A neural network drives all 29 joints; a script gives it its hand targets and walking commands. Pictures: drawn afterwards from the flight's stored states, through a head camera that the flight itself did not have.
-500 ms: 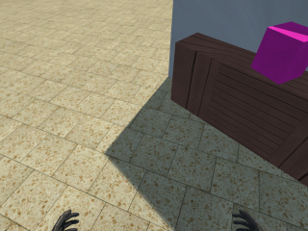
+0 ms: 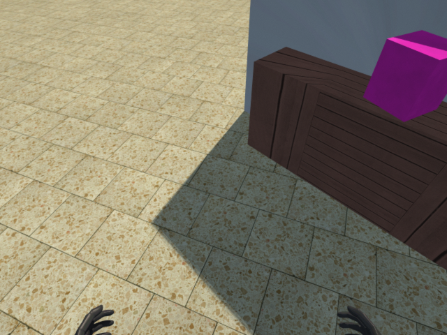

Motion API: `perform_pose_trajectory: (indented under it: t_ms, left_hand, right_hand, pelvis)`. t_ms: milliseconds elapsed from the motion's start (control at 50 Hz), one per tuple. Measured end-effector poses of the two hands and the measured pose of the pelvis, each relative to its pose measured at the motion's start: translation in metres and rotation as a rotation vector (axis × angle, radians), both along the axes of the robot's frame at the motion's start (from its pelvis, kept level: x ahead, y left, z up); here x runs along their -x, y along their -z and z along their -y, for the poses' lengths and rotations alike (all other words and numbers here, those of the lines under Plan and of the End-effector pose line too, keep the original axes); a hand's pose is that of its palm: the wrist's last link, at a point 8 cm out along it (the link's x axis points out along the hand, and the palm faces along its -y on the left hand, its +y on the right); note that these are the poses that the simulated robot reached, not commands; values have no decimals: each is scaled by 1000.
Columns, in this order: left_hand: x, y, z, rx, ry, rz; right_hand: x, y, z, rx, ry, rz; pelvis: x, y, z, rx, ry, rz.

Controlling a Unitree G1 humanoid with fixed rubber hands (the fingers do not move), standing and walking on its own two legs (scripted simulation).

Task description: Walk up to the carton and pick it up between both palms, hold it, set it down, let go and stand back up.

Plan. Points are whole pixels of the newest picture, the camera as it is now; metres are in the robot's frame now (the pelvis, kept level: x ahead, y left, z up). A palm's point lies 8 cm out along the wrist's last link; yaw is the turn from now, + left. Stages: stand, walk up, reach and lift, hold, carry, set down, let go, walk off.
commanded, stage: stand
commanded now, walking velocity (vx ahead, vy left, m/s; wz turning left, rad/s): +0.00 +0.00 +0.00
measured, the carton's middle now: (413, 75) +1.03 -0.77 -0.04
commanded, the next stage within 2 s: none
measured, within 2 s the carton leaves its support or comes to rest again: neither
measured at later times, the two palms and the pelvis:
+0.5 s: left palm out of the picture +0.14 +0.25 -0.07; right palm out of the picture +0.13 -0.27 -0.09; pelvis +0.00 -0.01 +0.00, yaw +0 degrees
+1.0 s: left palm out of the picture +0.15 +0.25 -0.07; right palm out of the picture +0.13 -0.27 -0.10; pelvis +0.01 -0.01 +0.00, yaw +0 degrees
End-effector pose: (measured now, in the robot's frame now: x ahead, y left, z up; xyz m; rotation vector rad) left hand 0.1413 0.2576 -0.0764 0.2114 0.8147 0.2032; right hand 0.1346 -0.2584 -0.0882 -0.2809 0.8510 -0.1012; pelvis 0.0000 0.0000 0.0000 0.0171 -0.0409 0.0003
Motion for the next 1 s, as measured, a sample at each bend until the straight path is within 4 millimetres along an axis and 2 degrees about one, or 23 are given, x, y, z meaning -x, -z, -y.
perform_pose_trajectory:
  t_ms: [1000]
  left_hand:
    - [-5,-5,11,-21,3,-15]
  right_hand:
    - [2,9,14,-19,5,-43]
  pelvis:
    - [-6,-2,13,-18,0,-9]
